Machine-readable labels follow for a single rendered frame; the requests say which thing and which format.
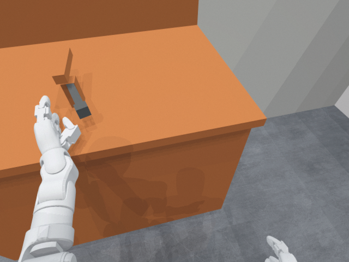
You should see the counter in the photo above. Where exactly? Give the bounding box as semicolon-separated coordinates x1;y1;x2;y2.
0;0;267;260

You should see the tap lever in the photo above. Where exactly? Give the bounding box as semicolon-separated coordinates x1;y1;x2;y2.
66;83;92;119

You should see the robot left hand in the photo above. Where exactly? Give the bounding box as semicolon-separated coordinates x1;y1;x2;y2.
34;96;81;155

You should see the robot right hand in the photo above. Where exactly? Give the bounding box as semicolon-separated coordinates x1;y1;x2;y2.
265;236;297;262

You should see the robot left forearm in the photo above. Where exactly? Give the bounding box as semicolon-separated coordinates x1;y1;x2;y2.
18;148;79;262

